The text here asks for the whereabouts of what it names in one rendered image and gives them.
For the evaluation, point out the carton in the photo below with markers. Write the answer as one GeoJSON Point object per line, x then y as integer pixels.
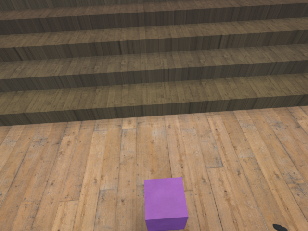
{"type": "Point", "coordinates": [165, 204]}

